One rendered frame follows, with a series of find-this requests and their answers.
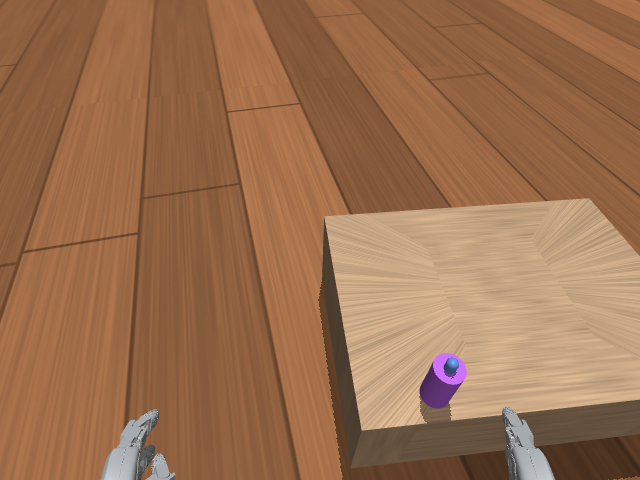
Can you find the right robot hand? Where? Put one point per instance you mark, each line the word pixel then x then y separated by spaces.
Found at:
pixel 525 462

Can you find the bottle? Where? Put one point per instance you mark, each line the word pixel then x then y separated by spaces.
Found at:
pixel 443 379

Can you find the left robot hand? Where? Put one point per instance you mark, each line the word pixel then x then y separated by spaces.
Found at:
pixel 128 461

